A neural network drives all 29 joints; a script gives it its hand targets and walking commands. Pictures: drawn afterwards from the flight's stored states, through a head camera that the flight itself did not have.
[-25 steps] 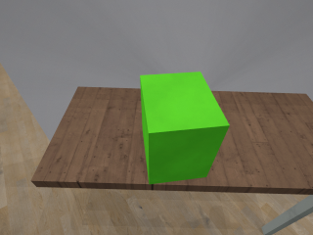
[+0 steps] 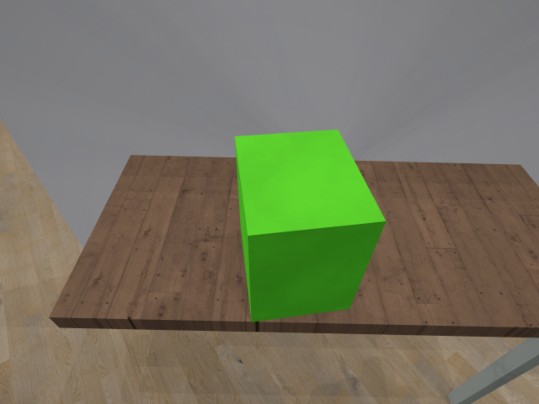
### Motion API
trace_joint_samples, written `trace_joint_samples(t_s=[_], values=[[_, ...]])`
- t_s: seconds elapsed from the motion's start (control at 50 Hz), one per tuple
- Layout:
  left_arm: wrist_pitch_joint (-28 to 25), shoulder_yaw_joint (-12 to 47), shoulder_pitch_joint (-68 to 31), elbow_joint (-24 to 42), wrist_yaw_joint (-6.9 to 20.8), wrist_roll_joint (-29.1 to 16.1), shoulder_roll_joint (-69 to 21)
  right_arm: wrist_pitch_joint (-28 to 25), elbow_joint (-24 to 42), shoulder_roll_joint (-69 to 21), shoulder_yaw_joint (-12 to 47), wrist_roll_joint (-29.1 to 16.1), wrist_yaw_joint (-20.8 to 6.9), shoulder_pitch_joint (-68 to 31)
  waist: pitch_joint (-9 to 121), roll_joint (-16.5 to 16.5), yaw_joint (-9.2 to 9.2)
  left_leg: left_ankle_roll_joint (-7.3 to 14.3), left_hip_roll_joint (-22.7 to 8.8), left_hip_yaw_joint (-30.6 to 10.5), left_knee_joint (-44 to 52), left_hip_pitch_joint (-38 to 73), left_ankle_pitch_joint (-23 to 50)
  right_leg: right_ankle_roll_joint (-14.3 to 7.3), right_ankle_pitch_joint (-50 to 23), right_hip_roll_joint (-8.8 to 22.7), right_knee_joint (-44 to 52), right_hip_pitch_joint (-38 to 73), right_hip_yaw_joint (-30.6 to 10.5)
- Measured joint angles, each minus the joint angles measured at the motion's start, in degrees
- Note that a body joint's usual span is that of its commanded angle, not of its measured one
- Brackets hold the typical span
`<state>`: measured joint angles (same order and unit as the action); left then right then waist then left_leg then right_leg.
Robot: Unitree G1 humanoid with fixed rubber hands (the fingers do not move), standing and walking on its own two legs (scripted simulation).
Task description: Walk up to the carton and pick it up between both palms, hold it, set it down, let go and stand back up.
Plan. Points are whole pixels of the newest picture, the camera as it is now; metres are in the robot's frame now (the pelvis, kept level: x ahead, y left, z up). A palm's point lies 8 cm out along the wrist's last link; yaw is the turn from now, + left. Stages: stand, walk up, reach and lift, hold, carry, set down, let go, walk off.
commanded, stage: stand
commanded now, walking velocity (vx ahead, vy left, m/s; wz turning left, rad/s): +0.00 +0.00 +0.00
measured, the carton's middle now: (294, 226) +0.43 -0.03 +0.03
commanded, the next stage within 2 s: none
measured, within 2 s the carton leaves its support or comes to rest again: neither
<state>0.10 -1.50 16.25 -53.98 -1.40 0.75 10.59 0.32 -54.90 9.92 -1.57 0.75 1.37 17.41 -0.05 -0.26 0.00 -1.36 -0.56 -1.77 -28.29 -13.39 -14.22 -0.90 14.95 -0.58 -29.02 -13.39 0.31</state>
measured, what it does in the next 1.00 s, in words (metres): stands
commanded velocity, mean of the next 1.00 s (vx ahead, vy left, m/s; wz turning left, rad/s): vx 0.00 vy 0.00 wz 0.00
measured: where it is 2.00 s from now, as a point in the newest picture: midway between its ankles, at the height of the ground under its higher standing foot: outside the picture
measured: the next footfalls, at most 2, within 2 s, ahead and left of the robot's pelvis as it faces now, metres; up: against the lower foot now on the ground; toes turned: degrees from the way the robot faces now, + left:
none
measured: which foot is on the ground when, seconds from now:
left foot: down 0.00-1.00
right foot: down 0.00-1.00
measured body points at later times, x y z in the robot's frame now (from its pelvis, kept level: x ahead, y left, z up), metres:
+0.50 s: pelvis +0.02 +0.01 +0.00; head +0.02 +0.02 +0.45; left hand +0.01 +0.24 -0.16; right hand +0.01 -0.21 -0.16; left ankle +0.01 +0.14 -0.74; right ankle +0.01 -0.11 -0.74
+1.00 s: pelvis -0.01 +0.01 +0.00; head +0.00 +0.01 +0.45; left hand -0.03 +0.22 -0.16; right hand -0.04 -0.20 -0.16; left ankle +0.01 +0.14 -0.74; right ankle +0.01 -0.11 -0.74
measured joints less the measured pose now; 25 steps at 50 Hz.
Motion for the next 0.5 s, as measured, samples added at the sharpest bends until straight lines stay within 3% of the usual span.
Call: trace_joint_samples(t_s=[0.5], values=[[-0.45, 0.61, 0.58, -9.8, -0.65, -0.47, -1.91, -1.09, -9.15, -2.21, 0.59, -0.17, 0.65, -0.42, -2.17, -0.3, -0.11, 1.03, 0.71, 0.59, 1.82, 4.56, -0.91, 1.11, 0.52, 0.79, 2.35, 4.73, -0.64]])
